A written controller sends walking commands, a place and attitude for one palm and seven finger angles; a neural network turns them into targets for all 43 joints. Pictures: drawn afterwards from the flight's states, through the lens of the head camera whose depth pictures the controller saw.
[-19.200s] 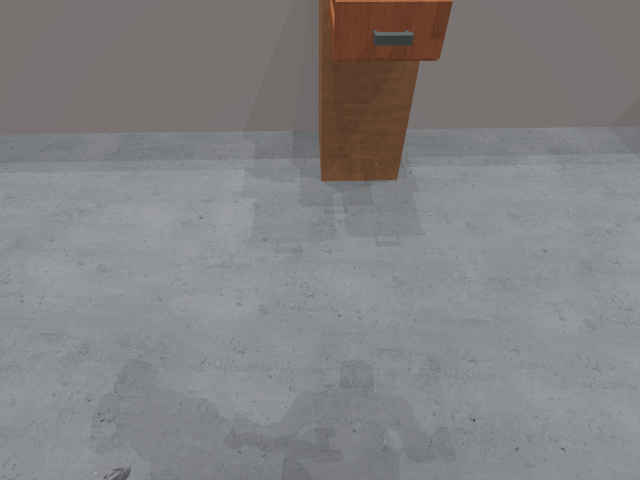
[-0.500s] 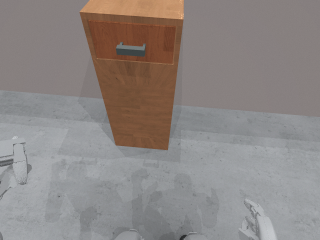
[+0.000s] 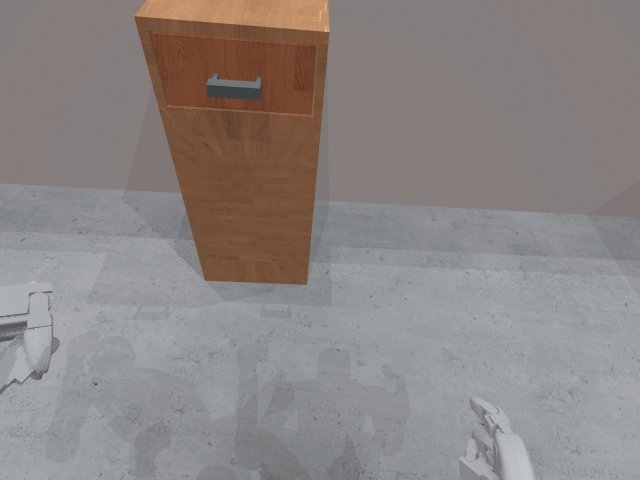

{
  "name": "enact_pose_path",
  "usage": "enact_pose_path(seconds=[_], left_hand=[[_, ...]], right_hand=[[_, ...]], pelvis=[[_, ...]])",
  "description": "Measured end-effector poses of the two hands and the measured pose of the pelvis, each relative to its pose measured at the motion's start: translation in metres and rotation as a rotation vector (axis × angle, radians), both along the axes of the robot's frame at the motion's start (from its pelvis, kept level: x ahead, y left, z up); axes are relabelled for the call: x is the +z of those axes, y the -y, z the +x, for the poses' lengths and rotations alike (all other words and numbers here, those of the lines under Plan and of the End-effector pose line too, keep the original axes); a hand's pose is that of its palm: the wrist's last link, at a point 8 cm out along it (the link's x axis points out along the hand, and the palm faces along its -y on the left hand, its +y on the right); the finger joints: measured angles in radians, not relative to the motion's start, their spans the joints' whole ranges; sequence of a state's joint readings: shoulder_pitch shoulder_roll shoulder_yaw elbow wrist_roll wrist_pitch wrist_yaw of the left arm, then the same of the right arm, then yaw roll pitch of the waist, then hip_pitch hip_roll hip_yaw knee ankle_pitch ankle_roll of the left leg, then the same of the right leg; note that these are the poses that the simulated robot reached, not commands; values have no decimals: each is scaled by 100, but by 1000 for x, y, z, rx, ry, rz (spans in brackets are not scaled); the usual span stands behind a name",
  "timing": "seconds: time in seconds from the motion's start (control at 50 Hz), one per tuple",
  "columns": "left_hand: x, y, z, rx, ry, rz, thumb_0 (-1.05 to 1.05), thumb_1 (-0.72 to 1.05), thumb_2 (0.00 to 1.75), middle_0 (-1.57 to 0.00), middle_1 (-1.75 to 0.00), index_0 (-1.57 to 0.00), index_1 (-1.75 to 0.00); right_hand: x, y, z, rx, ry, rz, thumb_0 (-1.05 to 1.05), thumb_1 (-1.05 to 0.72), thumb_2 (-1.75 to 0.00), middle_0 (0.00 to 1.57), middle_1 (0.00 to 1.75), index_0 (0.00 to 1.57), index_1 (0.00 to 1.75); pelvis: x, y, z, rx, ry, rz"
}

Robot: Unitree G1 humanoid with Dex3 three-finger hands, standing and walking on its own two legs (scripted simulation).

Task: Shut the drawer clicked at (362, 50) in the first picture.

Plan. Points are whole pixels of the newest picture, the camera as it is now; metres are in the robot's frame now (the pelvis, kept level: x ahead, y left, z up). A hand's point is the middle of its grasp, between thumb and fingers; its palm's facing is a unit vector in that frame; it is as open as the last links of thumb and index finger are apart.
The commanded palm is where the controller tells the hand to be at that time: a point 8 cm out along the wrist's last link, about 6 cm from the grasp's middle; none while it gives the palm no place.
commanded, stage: stop stepping back and stand still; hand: left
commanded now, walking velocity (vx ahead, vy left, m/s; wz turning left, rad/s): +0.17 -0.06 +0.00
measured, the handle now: (236, 84) +0.86 +0.21 +0.04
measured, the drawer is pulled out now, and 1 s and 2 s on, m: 0.00 0.00 0.00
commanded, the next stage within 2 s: let the arm hang, fingers relaxed in 0.58 s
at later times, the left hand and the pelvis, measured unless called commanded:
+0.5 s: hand out of the picture +0.13 +0.24 +0.17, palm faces +0.42 -0.78 -0.46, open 3.3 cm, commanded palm +0.08 +0.27 +0.18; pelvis -0.05 -0.01 -0.01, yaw +0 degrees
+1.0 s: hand out of the picture -0.03 +0.20 -0.17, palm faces +0.09 -0.97 -0.22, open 3.2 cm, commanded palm none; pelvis -0.06 +0.01 +0.00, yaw +4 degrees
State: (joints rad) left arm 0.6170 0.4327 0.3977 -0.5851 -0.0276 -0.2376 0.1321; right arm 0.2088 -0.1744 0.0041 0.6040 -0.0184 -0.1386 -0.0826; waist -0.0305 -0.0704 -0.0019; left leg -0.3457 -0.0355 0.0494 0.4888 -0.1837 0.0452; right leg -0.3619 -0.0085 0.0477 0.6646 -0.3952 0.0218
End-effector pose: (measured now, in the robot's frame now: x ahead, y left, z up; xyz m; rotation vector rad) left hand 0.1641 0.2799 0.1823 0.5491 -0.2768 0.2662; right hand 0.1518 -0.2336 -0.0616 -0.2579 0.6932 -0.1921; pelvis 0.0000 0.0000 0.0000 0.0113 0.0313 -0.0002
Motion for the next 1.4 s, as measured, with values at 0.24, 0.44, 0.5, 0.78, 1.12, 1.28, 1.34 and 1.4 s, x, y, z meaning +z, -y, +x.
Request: enact_pose_path(seconds=[0.24, 0.44, 0.5, 0.78, 1.12, 1.28, 1.34, 1.4], left_hand=[[5, 4, -61, 90, 20, -28, 1, 89, 90, -140, -160, -141, -160], [0, 0, -67, 92, 60, -35, 1, 89, 90, -140, -160, -141, -160], [6, 3, -71, 87, 63, 14, 1, 89, 90, -140, -160, -141, -160], [-128, -28, -56, 190, -471, -207, 0, 90, 90, -138, -158, -139, -158], [-315, 22, -272, 469, -1609, -559, 1, 91, 90, -83, -105, -84, -102], [-306, 19, -292, 518, -1673, -545, 1, 91, 90, -52, -68, -53, -67], [-307, 21, -280, 502, -1650, -542, 0, 91, 90, -41, -55, -42, -54], [-309, 23, -263, 475, -1614, -540, 0, 91, 90, -32, -45, -33, -45]], right_hand=[[-9, 18, -56, -9, -45, 2, 1, -90, -90, 20, 30, 20, 30], [-15, 7, -80, -35, -2, 15, 1, -90, -90, 20, 30, 20, 30], [-21, 1, -81, -5, -13, 50, 1, -90, -90, 20, 30, 20, 30], [-48, 0, -65, 100, -182, 35, 1, -90, -90, 20, 30, 20, 30], [-71, -13, -177, 16, -661, 82, 0, -90, -90, 20, 30, 20, 30], [-79, -18, -212, -27, -752, 117, 0, -90, -90, 20, 30, 20, 30], [-80, -19, -217, -37, -756, 125, 0, -90, -90, 20, 30, 20, 30], [-81, -19, -217, -43, -749, 129, 0, -90, -90, 20, 30, 20, 30]], pelvis=[[3, 6, -39, -19, 40, -6], [-4, 1, -50, 5, 63, 0], [-6, 6, -51, 7, 60, -5], [-10, -13, -53, 80, 16, -3], [7, -9, -58, 79, 44, -22], [8, -13, -58, 74, 53, -14], [9, -13, -58, 71, 56, -12], [9, -13, -58, 69, 57, -9]])
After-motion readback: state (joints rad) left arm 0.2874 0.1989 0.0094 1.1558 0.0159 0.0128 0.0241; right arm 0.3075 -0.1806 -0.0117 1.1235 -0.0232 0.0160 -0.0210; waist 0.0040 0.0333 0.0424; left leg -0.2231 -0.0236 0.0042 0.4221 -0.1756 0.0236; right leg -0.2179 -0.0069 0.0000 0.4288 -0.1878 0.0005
